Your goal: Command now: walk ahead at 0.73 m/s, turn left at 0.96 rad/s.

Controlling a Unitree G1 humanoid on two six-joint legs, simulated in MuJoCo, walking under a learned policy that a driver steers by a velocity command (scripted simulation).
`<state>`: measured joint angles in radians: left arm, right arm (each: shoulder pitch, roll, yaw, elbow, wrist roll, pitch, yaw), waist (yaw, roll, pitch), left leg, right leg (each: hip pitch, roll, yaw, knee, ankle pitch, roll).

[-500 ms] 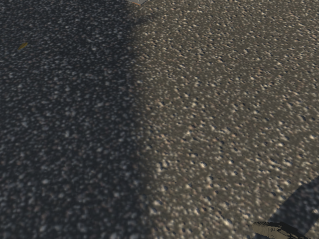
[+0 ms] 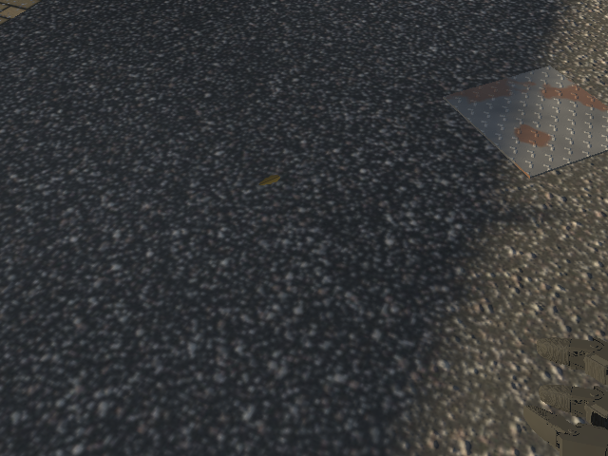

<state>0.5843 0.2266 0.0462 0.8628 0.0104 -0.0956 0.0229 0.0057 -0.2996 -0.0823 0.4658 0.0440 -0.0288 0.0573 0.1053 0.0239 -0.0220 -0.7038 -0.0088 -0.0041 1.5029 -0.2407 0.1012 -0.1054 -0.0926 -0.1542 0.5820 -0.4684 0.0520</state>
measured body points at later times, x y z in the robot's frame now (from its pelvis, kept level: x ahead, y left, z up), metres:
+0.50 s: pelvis +0.27 -0.02 +0.02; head +0.30 +0.00 +0.47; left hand +0.39 +0.26 -0.09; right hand +0.43 -0.24 -0.09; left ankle +0.29 +0.05 -0.72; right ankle +0.38 -0.19 -0.66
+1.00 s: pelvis +0.35 -0.10 +0.02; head +0.39 -0.14 +0.47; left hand +0.57 +0.14 -0.05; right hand +0.45 -0.41 -0.09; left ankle +0.43 +0.06 -0.65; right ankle +0.35 -0.19 -0.72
